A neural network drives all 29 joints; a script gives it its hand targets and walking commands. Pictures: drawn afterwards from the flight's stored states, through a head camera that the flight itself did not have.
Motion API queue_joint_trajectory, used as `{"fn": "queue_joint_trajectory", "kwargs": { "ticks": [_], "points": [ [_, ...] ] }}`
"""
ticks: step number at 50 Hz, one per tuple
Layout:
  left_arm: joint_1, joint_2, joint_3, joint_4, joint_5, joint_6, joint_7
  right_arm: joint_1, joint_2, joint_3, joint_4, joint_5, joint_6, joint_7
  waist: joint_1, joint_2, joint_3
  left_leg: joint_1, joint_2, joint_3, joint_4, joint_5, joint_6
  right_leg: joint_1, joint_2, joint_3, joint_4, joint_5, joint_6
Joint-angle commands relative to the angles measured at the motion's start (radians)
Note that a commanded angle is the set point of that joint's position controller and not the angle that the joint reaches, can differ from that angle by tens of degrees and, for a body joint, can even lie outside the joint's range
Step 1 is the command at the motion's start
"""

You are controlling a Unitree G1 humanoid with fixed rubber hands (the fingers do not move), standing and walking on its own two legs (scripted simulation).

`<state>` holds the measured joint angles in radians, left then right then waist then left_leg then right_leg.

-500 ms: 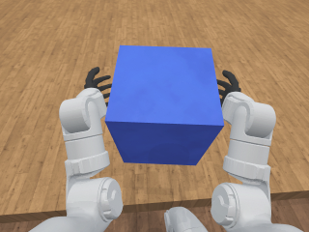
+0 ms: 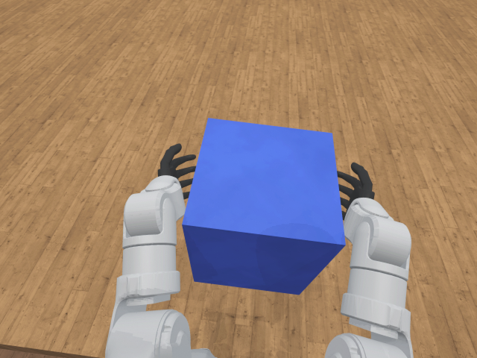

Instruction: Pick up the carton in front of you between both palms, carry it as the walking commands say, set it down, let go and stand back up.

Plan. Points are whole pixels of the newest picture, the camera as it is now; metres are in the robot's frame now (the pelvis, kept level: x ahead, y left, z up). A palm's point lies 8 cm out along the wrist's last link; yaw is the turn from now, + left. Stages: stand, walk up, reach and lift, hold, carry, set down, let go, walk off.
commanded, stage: carry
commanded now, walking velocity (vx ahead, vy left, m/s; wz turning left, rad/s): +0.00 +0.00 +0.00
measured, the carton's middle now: (257, 213) +0.35 +0.01 +0.03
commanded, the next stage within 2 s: none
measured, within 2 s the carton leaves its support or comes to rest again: neither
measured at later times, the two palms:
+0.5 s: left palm (160, 184) +0.34 +0.17 +0.11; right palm (354, 197) +0.34 -0.14 +0.11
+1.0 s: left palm (168, 197) +0.31 +0.15 +0.12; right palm (372, 215) +0.31 -0.16 +0.12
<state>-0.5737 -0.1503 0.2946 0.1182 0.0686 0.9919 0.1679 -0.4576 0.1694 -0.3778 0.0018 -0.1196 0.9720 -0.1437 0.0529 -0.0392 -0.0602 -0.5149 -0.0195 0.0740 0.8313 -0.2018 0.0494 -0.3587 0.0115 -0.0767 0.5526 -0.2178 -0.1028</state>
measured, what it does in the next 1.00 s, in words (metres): stands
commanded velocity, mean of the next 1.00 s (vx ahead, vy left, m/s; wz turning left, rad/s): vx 0.02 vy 0.00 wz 0.00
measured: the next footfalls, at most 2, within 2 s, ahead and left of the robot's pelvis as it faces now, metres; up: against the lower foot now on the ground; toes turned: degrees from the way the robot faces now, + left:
left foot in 1.78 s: +0.42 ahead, +0.11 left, +0.15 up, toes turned +4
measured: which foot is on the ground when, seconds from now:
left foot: down 0.00-1.00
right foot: down 0.00-1.00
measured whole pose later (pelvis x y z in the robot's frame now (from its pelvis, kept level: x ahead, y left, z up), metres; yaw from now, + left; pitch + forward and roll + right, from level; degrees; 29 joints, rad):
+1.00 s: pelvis -0.02 +0.00 -0.01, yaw -1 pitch +1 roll +0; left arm -0.52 -0.14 0.33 0.10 0.09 1.03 0.20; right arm -0.52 0.14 -0.33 0.09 -0.10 1.04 -0.20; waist 0.00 0.00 -0.10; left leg -0.29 0.00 0.06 0.51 -0.23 0.04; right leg -0.30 0.03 -0.03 0.51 -0.23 -0.05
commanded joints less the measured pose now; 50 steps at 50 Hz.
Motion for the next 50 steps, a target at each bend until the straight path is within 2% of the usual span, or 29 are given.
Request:
{"fn": "queue_joint_trajectory", "kwargs": {
  "ticks": [1,2,3,4,5,6,7,9,10,11,12,14,16,21,29,37,49,50],
  "points": [
    [-0.353,-0.803,-0.524,0.02,-0.07,0.005,-0.01,-0.616,0.771,0.68,-0.01,0.17,0.016,-0.009,-0.06,-0.17,-0.479,0.25,-0.015,0.025,-0.643,0.321,-0.03,0.489,-0.111,0.064,0.119,0.992,-0.053],
    [-0.337,-0.775,-0.512,0.016,-0.054,0.01,0.001,-0.606,0.765,0.683,-0.001,0.182,0.024,-0.01,-0.065,-0.137,-0.458,0.405,0.055,-0.063,-0.738,0.486,-0.01,0.391,-0.096,0.087,0.161,0.61,-0.026],
    [-0.345,-0.737,-0.478,0.007,-0.034,0.017,0.009,-0.625,0.744,0.683,-0.002,0.198,0.031,-0.015,-0.043,0.043,-0.433,0.678,0.207,-0.173,-0.455,1.097,0.041,0.079,-0.078,0.071,0.184,0.076,0.013],
    [-0.313,-0.697,-0.445,0.032,-0.01,0.027,0.021,-0.629,0.736,0.69,0.032,0.209,0.04,-0.021,-0.068,0.158,-0.45,0.789,0.309,-0.22,-0.354,1.355,0.113,-0.093,-0.07,0.08,0.139,-0.146,0.048],
    [-0.328,-0.674,-0.423,0.017,0.004,0.039,0.032,-0.656,0.736,0.688,0.019,0.227,0.044,-0.022,-0.064,0.14,-0.457,0.737,0.305,-0.214,-0.353,1.277,0.133,-0.056,-0.071,0.08,0.06,-0.147,0.052],
    [-0.358,-0.676,-0.417,-0.003,0.002,0.05,0.037,-0.67,0.753,0.688,0.021,0.245,0.052,-0.019,-0.038,0.127,-0.433,0.626,0.275,-0.209,-0.37,1.144,0.11,0.036,-0.066,0.084,-0.03,-0.102,0.039],
    [-0.39,-0.679,-0.419,-0.016,-0.011,0.06,0.037,-0.679,0.759,0.68,0.02,0.248,0.058,-0.018,-0.037,0.124,-0.398,0.531,0.255,-0.199,-0.381,1.026,0.076,0.111,-0.065,0.079,-0.058,-0.044,0.029],
    [-0.437,-0.681,-0.434,-0.021,-0.036,0.07,0.036,-0.68,0.74,0.653,0.035,0.227,0.072,-0.027,-0.041,0.103,-0.355,0.443,0.207,-0.164,-0.373,0.758,0.033,0.171,-0.085,0.108,-0.078,0.12,0.008],
    [-0.464,-0.685,-0.451,-0.025,-0.056,0.076,0.035,-0.644,0.721,0.628,0.045,0.2,0.077,-0.037,-0.046,0.09,-0.354,0.406,0.184,-0.155,-0.367,0.592,0.017,0.197,-0.106,0.125,-0.068,0.251,-0.005],
    [-0.493,-0.689,-0.471,-0.026,-0.075,0.078,0.035,-0.627,0.707,0.603,0.053,0.176,0.081,-0.046,-0.052,0.075,-0.364,0.389,0.17,-0.149,-0.375,0.492,0.008,0.206,-0.124,0.127,-0.039,0.321,-0.017],
    [-0.495,-0.701,-0.482,-0.015,-0.086,0.079,0.034,-0.621,0.697,0.582,0.062,0.159,0.086,-0.052,-0.051,0.068,-0.356,0.396,0.164,-0.139,-0.375,0.437,0.014,0.178,-0.131,0.135,-0.04,0.279,-0.019],
    [-0.518,-0.74,-0.499,-0.004,-0.111,0.074,0.03,-0.612,0.691,0.556,0.076,0.129,0.089,-0.057,-0.048,0.065,-0.33,0.413,0.164,-0.124,-0.359,0.397,0.034,0.111,-0.134,0.149,-0.066,0.201,-0.018],
    [-0.561,-0.778,-0.519,-0.01,-0.134,0.062,0.022,-0.614,0.704,0.541,0.085,0.109,0.083,-0.059,-0.051,0.06,-0.323,0.413,0.165,-0.124,-0.357,0.357,0.048,0.094,-0.135,0.156,-0.075,0.179,-0.018],
    [-0.59,-0.807,-0.549,-0.04,-0.157,0.035,0.017,-0.639,0.721,0.564,0.066,0.11,0.06,-0.058,-0.05,0.037,-0.337,0.388,0.151,-0.126,-0.364,0.25,0.064,0.128,-0.139,0.163,-0.085,0.196,-0.02],
    [-0.515,-0.763,-0.53,-0.053,-0.12,0.032,0.029,-0.627,0.721,0.609,0.044,0.151,0.054,-0.051,-0.045,0.032,-0.354,0.363,0.141,-0.128,-0.366,0.219,0.065,0.175,-0.14,0.158,-0.083,0.254,-0.026],
    [-0.501,-0.743,-0.515,-0.047,-0.105,0.038,0.031,-0.634,0.722,0.617,0.044,0.165,0.059,-0.05,-0.048,0.034,-0.328,0.332,0.14,-0.126,-0.376,0.131,0.061,0.168,-0.135,0.165,-0.098,0.23,-0.032],
    [-0.524,-0.751,-0.513,-0.036,-0.114,0.037,0.029,-0.631,0.718,0.593,0.065,0.148,0.06,-0.053,-0.051,0.031,-0.306,0.323,0.138,-0.126,-0.379,0.053,0.063,0.142,-0.131,0.178,-0.115,0.17,-0.031],
    [-0.535,-0.755,-0.518,-0.045,-0.122,0.036,0.028,-0.646,0.723,0.596,0.055,0.153,0.058,-0.053,-0.048,0.032,-0.313,0.318,0.133,-0.124,-0.387,-0.008,0.066,0.137,-0.126,0.179,-0.122,0.097,-0.033]
  ]
}}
